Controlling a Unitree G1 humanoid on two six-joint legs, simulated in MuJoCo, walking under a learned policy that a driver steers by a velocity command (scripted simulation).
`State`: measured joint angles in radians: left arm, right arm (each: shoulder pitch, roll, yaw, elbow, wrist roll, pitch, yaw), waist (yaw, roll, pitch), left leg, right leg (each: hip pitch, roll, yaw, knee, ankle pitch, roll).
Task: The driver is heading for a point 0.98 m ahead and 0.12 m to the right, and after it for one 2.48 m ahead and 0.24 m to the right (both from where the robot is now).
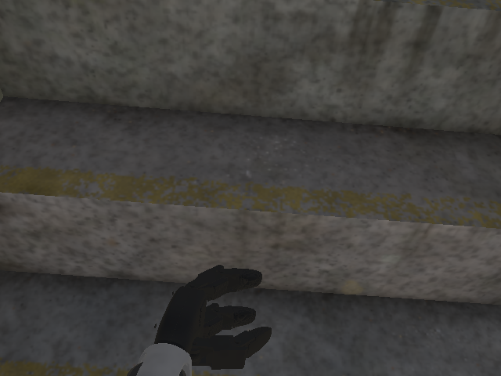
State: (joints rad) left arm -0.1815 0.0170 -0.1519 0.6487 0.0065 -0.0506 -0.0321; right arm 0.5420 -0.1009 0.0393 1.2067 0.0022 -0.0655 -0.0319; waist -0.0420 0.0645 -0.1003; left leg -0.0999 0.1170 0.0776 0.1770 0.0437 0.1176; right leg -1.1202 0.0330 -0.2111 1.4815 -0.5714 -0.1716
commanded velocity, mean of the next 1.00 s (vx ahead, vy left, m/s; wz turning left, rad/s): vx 0.50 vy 0.00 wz -0.18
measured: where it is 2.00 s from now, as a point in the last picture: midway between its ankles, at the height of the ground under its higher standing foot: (323, 213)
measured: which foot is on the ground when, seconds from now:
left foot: down 0.00-0.02, up 0.04-0.54, down 0.56-1.00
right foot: down 0.00-0.56, up 0.58-1.00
